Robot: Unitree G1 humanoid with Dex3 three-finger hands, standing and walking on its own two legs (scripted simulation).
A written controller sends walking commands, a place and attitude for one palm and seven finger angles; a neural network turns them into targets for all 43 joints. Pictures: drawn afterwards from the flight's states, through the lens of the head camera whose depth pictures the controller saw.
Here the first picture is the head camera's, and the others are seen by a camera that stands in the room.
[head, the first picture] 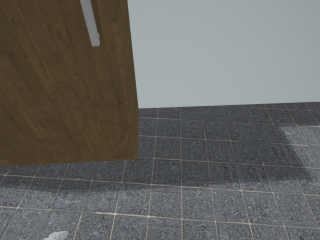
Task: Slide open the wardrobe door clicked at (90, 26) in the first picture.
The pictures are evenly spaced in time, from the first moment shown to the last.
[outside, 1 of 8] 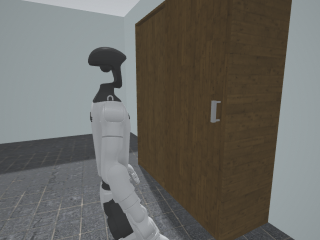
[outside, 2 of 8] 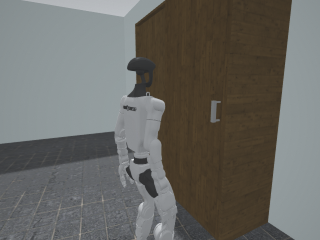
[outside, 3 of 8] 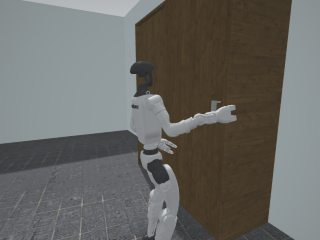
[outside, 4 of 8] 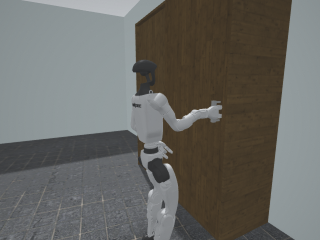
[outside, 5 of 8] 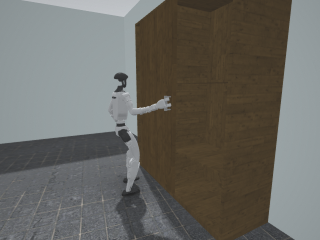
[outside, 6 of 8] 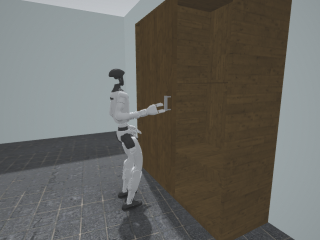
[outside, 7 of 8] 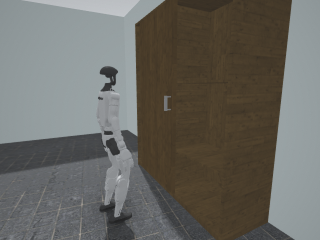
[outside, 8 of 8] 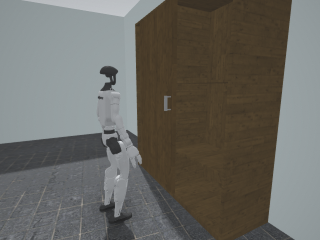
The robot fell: no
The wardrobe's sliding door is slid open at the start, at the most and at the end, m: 0.00 0.66 0.65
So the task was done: yes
